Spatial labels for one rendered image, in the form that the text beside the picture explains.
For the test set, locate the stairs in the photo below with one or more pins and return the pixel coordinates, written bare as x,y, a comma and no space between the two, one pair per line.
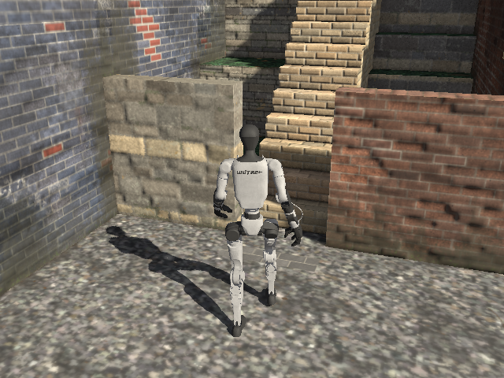
332,46

